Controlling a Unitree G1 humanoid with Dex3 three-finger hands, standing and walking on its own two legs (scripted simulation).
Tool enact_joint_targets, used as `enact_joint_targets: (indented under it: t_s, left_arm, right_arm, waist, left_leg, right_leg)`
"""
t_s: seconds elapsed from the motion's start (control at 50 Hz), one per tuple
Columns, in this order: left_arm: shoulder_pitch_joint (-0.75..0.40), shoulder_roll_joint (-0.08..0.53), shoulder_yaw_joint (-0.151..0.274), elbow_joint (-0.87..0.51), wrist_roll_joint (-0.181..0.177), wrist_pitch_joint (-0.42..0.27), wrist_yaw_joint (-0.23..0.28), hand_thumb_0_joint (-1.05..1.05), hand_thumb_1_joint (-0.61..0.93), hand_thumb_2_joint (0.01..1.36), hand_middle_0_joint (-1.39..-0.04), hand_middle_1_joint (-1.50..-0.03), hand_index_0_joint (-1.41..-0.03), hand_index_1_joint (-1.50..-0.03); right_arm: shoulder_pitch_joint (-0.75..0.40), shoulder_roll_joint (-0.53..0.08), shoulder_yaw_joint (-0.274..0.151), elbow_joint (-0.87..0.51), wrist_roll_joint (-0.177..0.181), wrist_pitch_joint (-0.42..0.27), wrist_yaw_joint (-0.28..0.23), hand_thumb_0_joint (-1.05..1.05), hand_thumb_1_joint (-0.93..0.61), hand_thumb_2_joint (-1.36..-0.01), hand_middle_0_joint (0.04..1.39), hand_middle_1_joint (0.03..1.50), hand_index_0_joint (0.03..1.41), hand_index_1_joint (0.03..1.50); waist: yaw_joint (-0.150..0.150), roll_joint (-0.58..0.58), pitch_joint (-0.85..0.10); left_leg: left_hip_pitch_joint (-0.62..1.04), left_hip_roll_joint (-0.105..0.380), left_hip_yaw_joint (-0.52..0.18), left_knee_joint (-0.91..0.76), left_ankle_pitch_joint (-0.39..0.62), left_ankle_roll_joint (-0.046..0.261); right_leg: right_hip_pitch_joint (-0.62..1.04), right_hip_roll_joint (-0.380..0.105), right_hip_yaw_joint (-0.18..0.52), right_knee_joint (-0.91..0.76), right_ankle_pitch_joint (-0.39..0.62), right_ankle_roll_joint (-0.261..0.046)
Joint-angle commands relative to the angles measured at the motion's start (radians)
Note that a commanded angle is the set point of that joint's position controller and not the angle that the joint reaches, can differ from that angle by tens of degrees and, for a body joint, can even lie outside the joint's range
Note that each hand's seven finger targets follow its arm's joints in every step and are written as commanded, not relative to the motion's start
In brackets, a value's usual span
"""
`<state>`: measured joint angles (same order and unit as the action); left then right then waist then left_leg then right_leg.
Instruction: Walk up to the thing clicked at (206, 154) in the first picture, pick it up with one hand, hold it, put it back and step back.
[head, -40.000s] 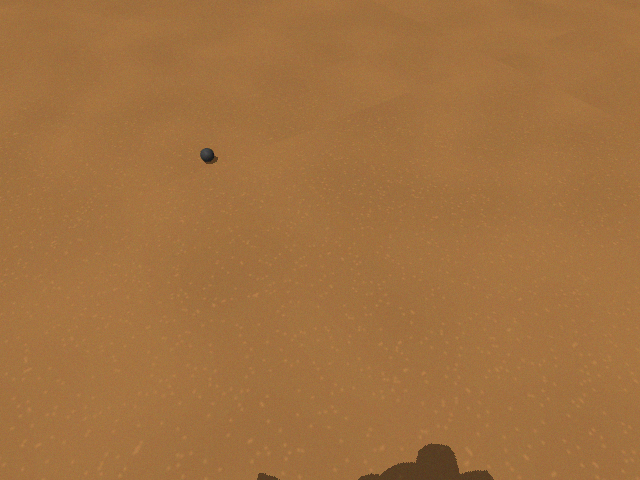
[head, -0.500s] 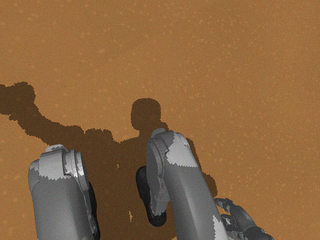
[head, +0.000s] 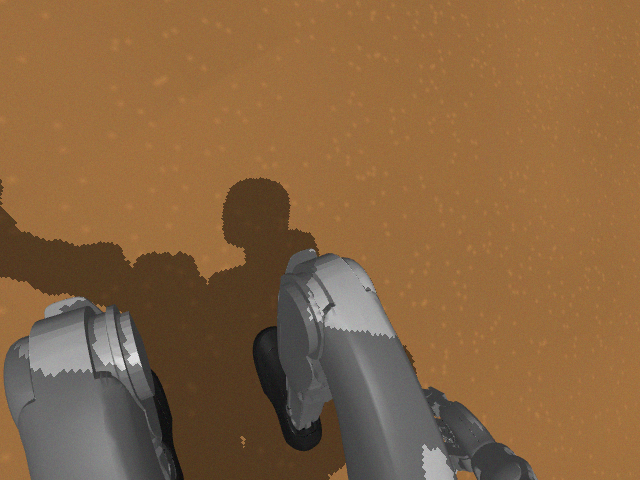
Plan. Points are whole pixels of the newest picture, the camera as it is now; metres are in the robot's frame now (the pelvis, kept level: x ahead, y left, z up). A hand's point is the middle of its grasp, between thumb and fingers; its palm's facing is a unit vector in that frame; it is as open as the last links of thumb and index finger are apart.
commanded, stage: rest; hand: left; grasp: from above
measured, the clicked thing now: out of the picture +0.43 +0.38 -0.24
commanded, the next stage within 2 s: open in 0.98 s
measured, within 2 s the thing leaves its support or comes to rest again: rests again in 1.38 s
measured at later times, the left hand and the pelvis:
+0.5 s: hand out of the picture +0.41 +0.37 -0.24, palm faces -0.44 -0.16 -0.89, open 8.7 cm; pelvis +0.00 +0.00 -0.01, yaw -2 degrees
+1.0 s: hand out of the picture +0.42 +0.36 -0.25, palm faces -0.44 -0.18 -0.88, open 8.7 cm; pelvis -0.01 +0.00 -0.01, yaw -3 degrees
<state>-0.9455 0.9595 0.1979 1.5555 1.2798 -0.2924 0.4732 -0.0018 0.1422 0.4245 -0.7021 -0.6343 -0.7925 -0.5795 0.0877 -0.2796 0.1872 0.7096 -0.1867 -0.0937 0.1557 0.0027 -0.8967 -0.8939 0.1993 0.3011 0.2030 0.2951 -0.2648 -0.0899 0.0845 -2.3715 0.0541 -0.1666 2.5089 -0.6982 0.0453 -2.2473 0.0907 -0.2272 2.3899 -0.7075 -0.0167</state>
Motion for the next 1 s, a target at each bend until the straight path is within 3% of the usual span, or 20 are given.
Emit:
enact_joint_targets:
  t_s: [0.0, 0.08, 0.2, 0.22, 0.3, 0.34, 0.4, 0.46, 0.48, 0.56, 0.58, 0.62, 0.64, 0.66, 0.72, 0.74, 0.78, 0.8, 0.9, 0.98]
  left_arm:
    - [-0.224, 0.345, 0.064, -0.124, -0.020, -0.013, 0.045, 0.000, 0.700, 0.682, -0.974, -0.746, -1.022, -0.695]
    - [-0.232, 0.319, 0.017, -0.110, -0.016, -0.023, 0.049, 0.000, 0.680, 0.677, -0.963, -0.741, -1.009, -0.692]
    - [-0.235, 0.402, 0.063, -0.116, 0.001, -0.032, 0.088, 0.000, 0.684, 0.715, -0.977, -0.734, -1.015, -0.694]
    - [-0.238, 0.365, 0.042, -0.100, 0.001, -0.032, 0.092, 0.000, 0.690, 0.721, -0.964, -0.758, -1.008, -0.711]
    - [-0.270, 0.332, -0.008, -0.075, 0.010, -0.026, 0.102, 0.000, 0.685, 0.711, -0.963, -0.763, -1.007, -0.717]
    - [-0.273, 0.359, 0.016, -0.090, 0.008, -0.020, 0.117, 0.000, 0.673, 0.709, -0.956, -0.754, -0.998, -0.709]
    - [-0.273, 0.332, -0.016, -0.064, 0.022, -0.007, 0.118, 0.000, 0.719, 0.742, -0.997, -0.766, -1.036, -0.725]
    - [-0.280, 0.354, 0.005, -0.055, 0.004, -0.001, 0.128, 0.000, 0.706, 0.715, -0.976, -0.773, -1.021, -0.725]
    - [-0.263, 0.327, -0.018, -0.043, 0.002, 0.002, 0.128, 0.000, 0.686, 0.717, -0.977, -0.749, -1.016, -0.708]
    - [-0.266, 0.346, -0.011, -0.048, -0.005, 0.009, 0.129, 0.000, 0.671, 0.673, -0.947, -0.758, -0.995, -0.707]
    - [-0.268, 0.342, -0.031, -0.031, -0.005, 0.012, 0.121, 0.000, 0.664, 0.687, -0.949, -0.760, -0.994, -0.713]
    - [-0.268, 0.375, -0.003, -0.053, -0.005, 0.011, 0.121, 0.000, 0.648, 0.697, -0.939, -0.764, -0.982, -0.719]
    - [-0.267, 0.346, -0.026, -0.039, -0.011, 0.013, 0.117, 0.000, 0.656, 0.690, -0.950, -0.754, -0.992, -0.709]
    - [-0.282, 0.368, 0.000, -0.069, -0.024, 0.006, 0.122, 0.000, 0.651, 0.690, -0.947, -0.747, -0.989, -0.704]
    - [-0.269, 0.376, -0.009, -0.048, -0.016, 0.008, 0.112, 0.000, 0.649, 0.708, -0.951, -0.753, -0.989, -0.713]
    - [-0.257, 0.401, 0.015, -0.034, -0.018, 0.007, 0.114, 0.000, 0.671, 0.710, -0.962, -0.763, -1.003, -0.720]
    - [-0.253, 0.411, 0.015, -0.042, -0.021, 0.002, 0.114, 0.000, 0.659, 0.705, -0.957, -0.753, -0.996, -0.712]
    - [-0.256, 0.371, -0.007, -0.050, -0.031, -0.001, 0.114, 0.000, 0.655, 0.698, -0.957, -0.743, -0.995, -0.703]
    - [-0.236, 0.440, 0.021, -0.031, -0.021, -0.005, 0.114, 0.000, 0.645, 0.702, -0.940, -0.753, -0.979, -0.711]
    - [-0.257, 0.382, -0.025, -0.032, -0.028, -0.016, 0.127, 0.000, 0.642, 0.706, -0.935, -0.759, -0.974, -0.717]
  right_arm:
    - [0.209, -0.305, -0.082, 0.000, -0.011, -0.009, -0.010, 0.000, -0.896, -0.895, 0.201, 0.300, 0.200, 0.300]
    - [0.189, -0.295, -0.063, -0.004, -0.015, -0.011, -0.005, 0.000, -0.897, -0.896, 0.201, 0.300, 0.200, 0.300]
    - [0.168, -0.324, -0.050, -0.013, -0.023, -0.018, -0.004, 0.000, -0.894, -0.896, 0.201, 0.300, 0.200, 0.300]
    - [0.164, -0.324, -0.047, -0.020, -0.023, -0.021, -0.004, 0.000, -0.892, -0.894, 0.201, 0.300, 0.201, 0.300]
    - [0.158, -0.321, -0.040, 0.006, -0.026, -0.036, 0.002, 0.000, -0.894, -0.896, 0.201, 0.300, 0.200, 0.300]
    - [0.155, -0.333, -0.038, -0.006, -0.028, -0.040, 0.003, 0.000, -0.894, -0.896, 0.201, 0.300, 0.200, 0.300]
    - [0.156, -0.337, -0.038, -0.004, -0.030, -0.052, 0.009, 0.000, -0.894, -0.896, 0.201, 0.300, 0.200, 0.300]
    - [0.154, -0.341, -0.034, -0.019, -0.029, -0.062, 0.012, 0.000, -0.896, -0.897, 0.200, 0.300, 0.200, 0.300]
    - [0.152, -0.333, -0.030, -0.008, -0.029, -0.062, 0.015, 0.000, -0.897, -0.898, 0.201, 0.300, 0.200, 0.300]
    - [0.164, -0.338, -0.023, -0.008, -0.030, -0.071, 0.019, 0.000, -0.898, -0.898, 0.200, 0.300, 0.200, 0.300]
    - [0.154, -0.339, -0.021, -0.015, -0.028, -0.074, 0.022, 0.000, -0.899, -0.898, 0.200, 0.300, 0.200, 0.300]
    - [0.155, -0.349, -0.022, -0.028, -0.028, -0.076, 0.022, 0.000, -0.899, -0.899, 0.200, 0.300, 0.200, 0.300]
    - [0.163, -0.341, -0.017, -0.019, -0.029, -0.078, 0.025, 0.000, -0.900, -0.899, 0.200, 0.300, 0.200, 0.300]
    - [0.151, -0.346, -0.017, -0.026, -0.028, -0.078, 0.022, 0.000, -0.899, -0.899, 0.200, 0.300, 0.200, 0.300]
    - [0.158, -0.351, -0.011, -0.033, -0.029, -0.084, 0.028, 0.000, -0.901, -0.900, 0.200, 0.301, 0.200, 0.301]
    - [0.168, -0.354, -0.011, -0.027, -0.033, -0.083, 0.029, 0.000, -0.901, -0.899, 0.200, 0.300, 0.200, 0.300]
    - [0.160, -0.351, -0.001, -0.036, -0.033, -0.081, 0.026, 0.000, -0.901, -0.900, 0.200, 0.300, 0.200, 0.300]
    - [0.157, -0.343, 0.004, -0.038, -0.035, -0.082, 0.028, 0.000, -0.902, -0.900, 0.200, 0.300, 0.200, 0.300]
    - [0.153, -0.370, 0.005, -0.041, -0.034, -0.082, 0.026, 0.000, -0.899, -0.899, 0.200, 0.300, 0.200, 0.300]
    - [0.126, -0.360, 0.022, -0.034, -0.037, -0.081, 0.025, 0.000, -0.899, -0.899, 0.200, 0.300, 0.200, 0.300]
  waist:
    - [0.006, 0.443, -0.718]
    - [0.001, 0.455, -0.687]
    - [-0.002, 0.462, -0.698]
    - [-0.012, 0.449, -0.666]
    - [-0.028, 0.494, -0.619]
    - [-0.022, 0.502, -0.629]
    - [-0.040, 0.519, -0.611]
    - [-0.042, 0.483, -0.609]
    - [-0.032, 0.494, -0.609]
    - [-0.041, 0.509, -0.626]
    - [-0.045, 0.501, -0.603]
    - [-0.041, 0.503, -0.629]
    - [-0.049, 0.503, -0.612]
    - [-0.042, 0.494, -0.639]
    - [-0.054, 0.485, -0.607]
    - [-0.055, 0.486, -0.603]
    - [-0.049, 0.470, -0.614]
    - [-0.048, 0.481, -0.618]
    - [-0.052, 0.488, -0.604]
    - [-0.058, 0.500, -0.591]
  left_leg:
    - [0.567, -0.002, 0.027, -0.221, 0.286, -0.018]
    - [0.534, 0.001, 0.030, -0.214, 0.249, -0.014]
    - [0.544, 0.008, 0.012, -0.214, 0.252, -0.020]
    - [0.534, 0.007, 0.010, -0.215, 0.238, -0.021]
    - [0.562, 0.013, -0.007, -0.232, 0.197, -0.031]
    - [0.564, 0.013, -0.013, -0.244, 0.188, -0.036]
    - [0.590, 0.014, -0.018, -0.246, 0.206, -0.041]
    - [0.547, 0.015, -0.015, -0.232, 0.202, -0.034]
    - [0.555, 0.015, -0.017, -0.235, 0.207, -0.036]
    - [0.572, 0.015, -0.018, -0.230, 0.241, -0.037]
    - [0.559, 0.018, -0.018, -0.225, 0.228, -0.034]
    - [0.579, 0.018, -0.020, -0.224, 0.250, -0.035]
    - [0.573, 0.017, -0.018, -0.220, 0.251, -0.035]
    - [0.577, 0.020, -0.021, -0.221, 0.254, -0.034]
    - [0.559, 0.019, -0.015, -0.207, 0.258, -0.031]
    - [0.541, 0.017, -0.011, -0.206, 0.248, -0.029]
    - [0.520, 0.019, -0.002, -0.193, 0.244, -0.022]
    - [0.531, 0.018, -0.004, -0.203, 0.244, -0.026]
    - [0.546, 0.025, -0.023, -0.207, 0.245, -0.030]
    - [0.554, 0.028, -0.034, -0.217, 0.228, -0.035]
  right_leg:
    - [0.340, 0.035, -0.013, -0.214, 0.320, -0.013]
    - [0.349, 0.042, -0.007, -0.225, 0.302, -0.012]
    - [0.352, 0.047, -0.028, -0.206, 0.303, -0.014]
    - [0.321, 0.046, -0.034, -0.205, 0.285, -0.016]
    - [0.259, 0.045, -0.040, -0.190, 0.248, -0.020]
    - [0.267, 0.044, -0.049, -0.189, 0.245, -0.020]
    - [0.252, 0.043, -0.052, -0.177, 0.260, -0.020]
    - [0.276, 0.043, -0.051, -0.188, 0.268, -0.014]
    - [0.273, 0.043, -0.048, -0.185, 0.272, -0.016]
    - [0.294, 0.044, -0.050, -0.181, 0.300, -0.013]
    - [0.283, 0.047, -0.048, -0.184, 0.290, -0.015]
    - [0.304, 0.045, -0.049, -0.186, 0.307, -0.013]
    - [0.309, 0.045, -0.048, -0.186, 0.307, -0.012]
    - [0.320, 0.046, -0.052, -0.192, 0.313, -0.010]
    - [0.328, 0.046, -0.047, -0.191, 0.320, -0.009]
    - [0.342, 0.047, -0.046, -0.198, 0.313, -0.009]
    - [0.373, 0.052, -0.040, -0.212, 0.317, -0.006]
    - [0.381, 0.051, -0.042, -0.213, 0.316, -0.007]
    - [0.356, 0.052, -0.053, -0.195, 0.306, -0.011]
    - [0.332, 0.058, -0.065, -0.194, 0.292, -0.012]
